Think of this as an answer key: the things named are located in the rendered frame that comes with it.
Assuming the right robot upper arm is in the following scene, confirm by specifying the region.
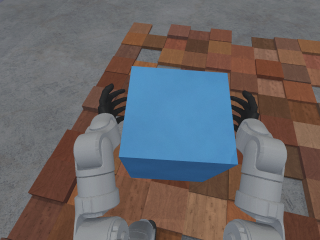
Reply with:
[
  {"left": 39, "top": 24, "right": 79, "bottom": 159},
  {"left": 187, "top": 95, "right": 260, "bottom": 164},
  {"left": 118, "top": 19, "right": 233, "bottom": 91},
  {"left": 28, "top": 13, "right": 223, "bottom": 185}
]
[{"left": 223, "top": 219, "right": 283, "bottom": 240}]

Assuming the robot right forearm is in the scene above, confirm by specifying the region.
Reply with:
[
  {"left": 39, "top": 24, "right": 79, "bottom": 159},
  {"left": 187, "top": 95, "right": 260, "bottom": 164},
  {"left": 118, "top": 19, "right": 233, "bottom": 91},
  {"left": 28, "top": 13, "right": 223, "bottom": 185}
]
[{"left": 234, "top": 118, "right": 287, "bottom": 240}]

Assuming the left robot thigh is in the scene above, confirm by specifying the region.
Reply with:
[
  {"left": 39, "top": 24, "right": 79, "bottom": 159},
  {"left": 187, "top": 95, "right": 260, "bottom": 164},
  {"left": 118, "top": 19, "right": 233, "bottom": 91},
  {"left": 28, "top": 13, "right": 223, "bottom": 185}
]
[{"left": 128, "top": 221, "right": 156, "bottom": 240}]

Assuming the left robot upper arm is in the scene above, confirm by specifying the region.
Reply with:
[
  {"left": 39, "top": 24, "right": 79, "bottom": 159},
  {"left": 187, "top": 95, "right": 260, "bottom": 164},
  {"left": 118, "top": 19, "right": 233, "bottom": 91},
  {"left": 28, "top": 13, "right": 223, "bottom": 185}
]
[{"left": 74, "top": 216, "right": 130, "bottom": 240}]

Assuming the right robot hand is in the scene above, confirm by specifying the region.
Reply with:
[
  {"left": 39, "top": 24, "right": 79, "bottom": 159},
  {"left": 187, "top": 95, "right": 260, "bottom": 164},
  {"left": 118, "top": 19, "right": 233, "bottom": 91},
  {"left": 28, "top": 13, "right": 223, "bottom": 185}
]
[{"left": 230, "top": 90, "right": 259, "bottom": 132}]

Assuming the robot left forearm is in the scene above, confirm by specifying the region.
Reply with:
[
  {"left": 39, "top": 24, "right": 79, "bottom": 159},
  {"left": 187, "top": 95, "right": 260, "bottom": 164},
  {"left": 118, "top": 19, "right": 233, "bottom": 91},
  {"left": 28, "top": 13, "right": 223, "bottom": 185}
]
[{"left": 73, "top": 113, "right": 121, "bottom": 240}]

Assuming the left robot shin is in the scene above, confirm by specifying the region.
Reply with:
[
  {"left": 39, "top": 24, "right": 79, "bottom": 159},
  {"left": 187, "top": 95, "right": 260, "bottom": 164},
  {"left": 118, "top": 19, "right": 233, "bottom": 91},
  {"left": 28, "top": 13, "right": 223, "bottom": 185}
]
[{"left": 139, "top": 219, "right": 152, "bottom": 226}]

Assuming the carton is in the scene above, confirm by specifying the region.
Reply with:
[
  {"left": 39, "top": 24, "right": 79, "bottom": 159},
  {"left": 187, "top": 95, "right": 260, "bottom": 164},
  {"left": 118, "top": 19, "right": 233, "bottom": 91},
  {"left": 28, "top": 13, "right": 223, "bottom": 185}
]
[{"left": 118, "top": 66, "right": 238, "bottom": 182}]

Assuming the left robot hand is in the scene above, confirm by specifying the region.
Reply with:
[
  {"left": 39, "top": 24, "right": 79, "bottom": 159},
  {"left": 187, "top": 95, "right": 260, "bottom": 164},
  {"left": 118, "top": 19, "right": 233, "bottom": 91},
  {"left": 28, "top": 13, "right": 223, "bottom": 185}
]
[{"left": 98, "top": 83, "right": 127, "bottom": 124}]

